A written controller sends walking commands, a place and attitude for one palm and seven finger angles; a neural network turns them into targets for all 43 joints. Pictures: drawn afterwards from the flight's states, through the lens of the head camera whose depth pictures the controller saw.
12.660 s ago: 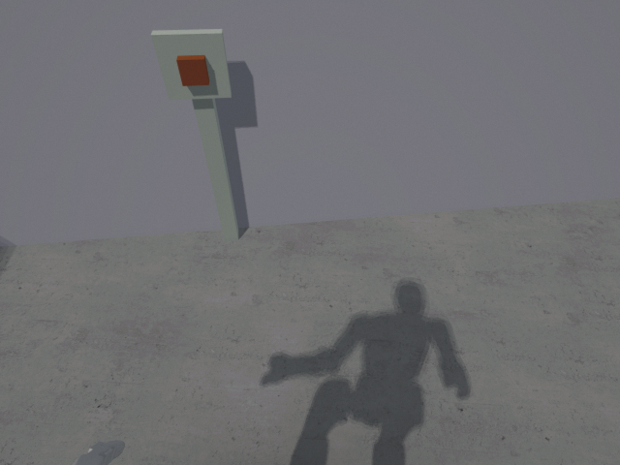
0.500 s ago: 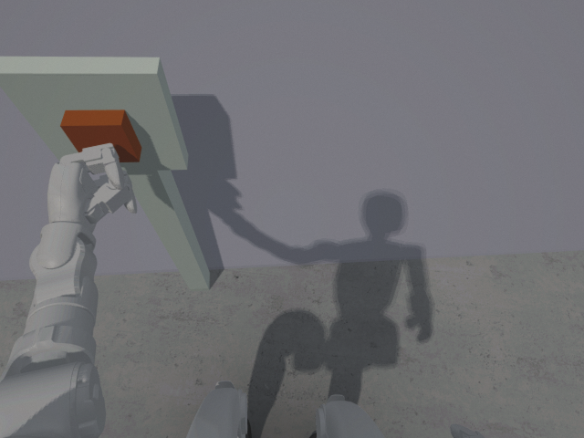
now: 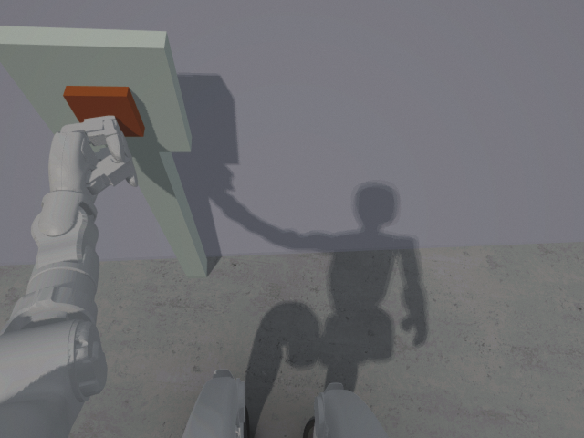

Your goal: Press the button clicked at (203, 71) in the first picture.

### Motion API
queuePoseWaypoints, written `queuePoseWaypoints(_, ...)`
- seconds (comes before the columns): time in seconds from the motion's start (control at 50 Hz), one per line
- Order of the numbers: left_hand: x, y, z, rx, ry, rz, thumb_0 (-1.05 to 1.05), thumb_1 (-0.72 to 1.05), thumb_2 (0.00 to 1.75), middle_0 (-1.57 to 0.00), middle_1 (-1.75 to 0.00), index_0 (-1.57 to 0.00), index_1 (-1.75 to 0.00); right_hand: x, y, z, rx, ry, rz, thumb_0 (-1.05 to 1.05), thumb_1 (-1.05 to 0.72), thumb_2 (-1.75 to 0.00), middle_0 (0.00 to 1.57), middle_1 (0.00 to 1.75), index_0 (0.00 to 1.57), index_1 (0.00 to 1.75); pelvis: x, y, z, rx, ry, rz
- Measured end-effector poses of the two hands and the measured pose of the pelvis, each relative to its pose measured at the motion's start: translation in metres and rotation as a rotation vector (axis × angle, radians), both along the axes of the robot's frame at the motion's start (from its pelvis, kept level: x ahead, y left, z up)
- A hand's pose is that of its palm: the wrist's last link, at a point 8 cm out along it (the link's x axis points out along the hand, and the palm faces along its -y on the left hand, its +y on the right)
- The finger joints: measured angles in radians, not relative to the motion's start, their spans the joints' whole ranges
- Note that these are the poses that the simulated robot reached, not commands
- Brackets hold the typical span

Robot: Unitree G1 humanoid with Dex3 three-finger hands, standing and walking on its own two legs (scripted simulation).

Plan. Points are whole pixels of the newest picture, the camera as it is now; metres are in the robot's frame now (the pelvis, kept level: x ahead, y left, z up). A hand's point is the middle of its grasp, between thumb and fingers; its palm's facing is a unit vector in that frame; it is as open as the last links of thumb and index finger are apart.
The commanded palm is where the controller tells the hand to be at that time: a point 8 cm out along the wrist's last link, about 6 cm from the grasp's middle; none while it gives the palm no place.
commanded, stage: press the button with the knuckle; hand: left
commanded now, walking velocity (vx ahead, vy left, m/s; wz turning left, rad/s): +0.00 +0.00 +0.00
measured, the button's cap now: (108, 108) +0.52 +0.24 +0.09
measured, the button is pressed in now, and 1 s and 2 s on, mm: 9 0 0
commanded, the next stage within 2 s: hold the button down briefly in 0.08 s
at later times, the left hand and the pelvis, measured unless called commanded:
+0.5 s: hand (125, 160) +0.47 +0.22 +0.05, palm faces +0.08 -1.00 -0.05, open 2.7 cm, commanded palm +0.48 +0.25 +0.06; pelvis -0.03 +0.00 -0.01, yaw +0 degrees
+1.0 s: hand (133, 171) +0.45 +0.21 +0.06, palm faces +0.08 -1.00 -0.03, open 3.0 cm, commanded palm +0.40 +0.25 +0.06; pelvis +0.00 +0.00 +0.01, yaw -1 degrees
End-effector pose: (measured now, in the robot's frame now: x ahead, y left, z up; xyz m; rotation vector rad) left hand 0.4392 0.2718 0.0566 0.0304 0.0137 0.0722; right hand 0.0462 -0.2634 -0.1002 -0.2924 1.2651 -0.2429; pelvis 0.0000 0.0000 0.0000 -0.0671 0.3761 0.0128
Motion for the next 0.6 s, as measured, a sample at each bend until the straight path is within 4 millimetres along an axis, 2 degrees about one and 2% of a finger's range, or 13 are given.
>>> queuePoseWaypoints(0.42, 0.003, 0.002, 0.0, 0.014, -0.001, -0.001, -0.05, 0.73, 0.98, -1.3, -1.5, -1.39, -1.5, -0.047, -0.008, -0.002, -0.052, 0.013, 0.009, 0.0, -0.91, -0.9, 0.21, 0.3, 0.21, 0.3, -0.029, -0.002, -0.014, -0.016, 0.014, 0.008)
queuePoseWaypoints(0.6, 0.001, 0.001, 0.001, 0.017, 0.005, 0.011, -0.05, 0.74, 0.97, -1.3, -1.5, -1.38, -1.5, -0.054, -0.006, -0.004, -0.042, 0.016, 0.011, 0.0, -0.91, -0.9, 0.21, 0.3, 0.21, 0.3, -0.032, -0.002, -0.014, -0.015, 0.016, 0.007)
